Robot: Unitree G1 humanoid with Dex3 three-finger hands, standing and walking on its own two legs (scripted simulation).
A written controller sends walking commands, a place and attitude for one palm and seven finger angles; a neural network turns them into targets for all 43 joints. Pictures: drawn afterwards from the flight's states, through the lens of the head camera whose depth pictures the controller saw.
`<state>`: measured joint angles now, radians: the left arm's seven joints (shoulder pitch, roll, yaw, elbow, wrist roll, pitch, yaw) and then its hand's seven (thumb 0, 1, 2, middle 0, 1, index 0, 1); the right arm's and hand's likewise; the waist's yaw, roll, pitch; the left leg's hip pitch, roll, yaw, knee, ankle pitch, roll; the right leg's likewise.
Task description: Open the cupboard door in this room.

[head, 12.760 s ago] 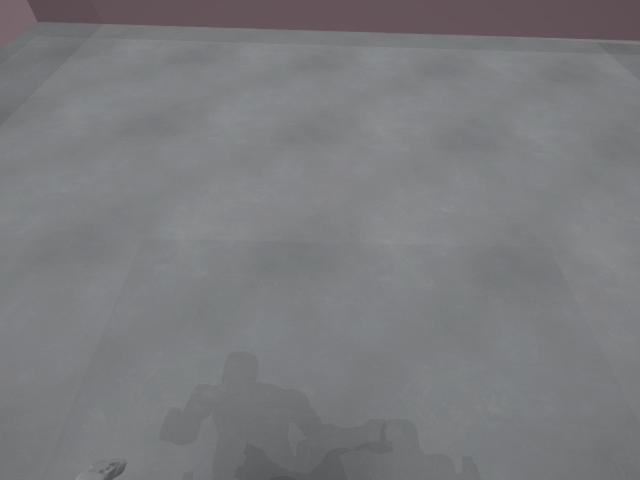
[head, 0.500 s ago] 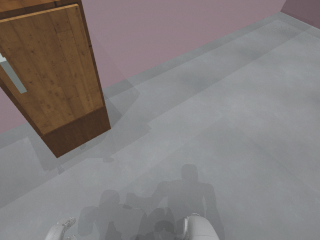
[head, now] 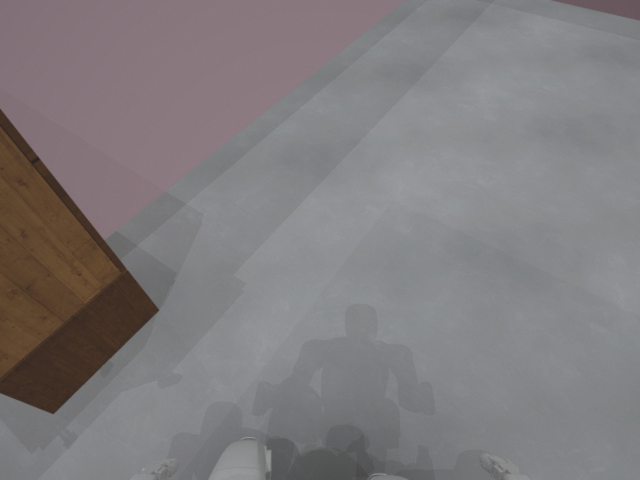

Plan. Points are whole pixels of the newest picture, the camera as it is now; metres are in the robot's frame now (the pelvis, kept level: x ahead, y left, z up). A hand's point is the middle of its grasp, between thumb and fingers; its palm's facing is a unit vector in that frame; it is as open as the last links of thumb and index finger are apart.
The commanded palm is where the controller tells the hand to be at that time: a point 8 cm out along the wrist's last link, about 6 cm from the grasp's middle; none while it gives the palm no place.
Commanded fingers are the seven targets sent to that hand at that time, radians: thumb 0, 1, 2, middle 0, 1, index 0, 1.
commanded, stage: walk to a spot facing it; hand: left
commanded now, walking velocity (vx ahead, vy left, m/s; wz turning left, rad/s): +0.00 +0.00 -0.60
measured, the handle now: out of the picture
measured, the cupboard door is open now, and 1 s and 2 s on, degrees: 0 0 0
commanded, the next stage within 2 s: turn to face it in 0.86 s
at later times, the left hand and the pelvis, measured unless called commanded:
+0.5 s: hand out of the picture +0.13 +0.22 -0.16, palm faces -0.27 -0.94 -0.22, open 7.4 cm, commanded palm none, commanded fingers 0.00 0.90 0.90 -0.20 -0.30 -0.20 -0.30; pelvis +0.00 +0.04 +0.01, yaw -19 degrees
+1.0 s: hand (254, 462) +0.16 +0.11 -0.15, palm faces -0.51 -0.83 -0.23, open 7.4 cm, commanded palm none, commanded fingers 0.00 0.90 0.90 -0.20 -0.30 -0.20 -0.30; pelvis +0.01 -0.03 +0.01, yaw -33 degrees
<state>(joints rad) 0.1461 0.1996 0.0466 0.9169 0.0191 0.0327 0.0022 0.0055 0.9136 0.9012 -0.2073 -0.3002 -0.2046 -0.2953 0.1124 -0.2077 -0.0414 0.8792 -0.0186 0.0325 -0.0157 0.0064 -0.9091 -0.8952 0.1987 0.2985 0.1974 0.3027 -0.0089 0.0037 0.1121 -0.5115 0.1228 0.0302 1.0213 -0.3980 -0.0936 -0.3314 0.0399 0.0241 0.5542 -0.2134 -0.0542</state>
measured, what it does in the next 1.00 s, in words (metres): steps on the spot, turning right: left foot, then right foot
